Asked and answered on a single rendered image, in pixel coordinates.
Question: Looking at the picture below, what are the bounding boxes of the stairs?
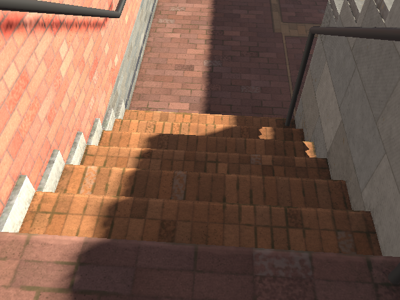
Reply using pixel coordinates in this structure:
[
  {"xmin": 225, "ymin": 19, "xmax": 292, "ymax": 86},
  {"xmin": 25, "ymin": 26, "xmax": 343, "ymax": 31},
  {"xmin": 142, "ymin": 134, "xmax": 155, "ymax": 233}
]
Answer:
[{"xmin": 19, "ymin": 109, "xmax": 382, "ymax": 256}]

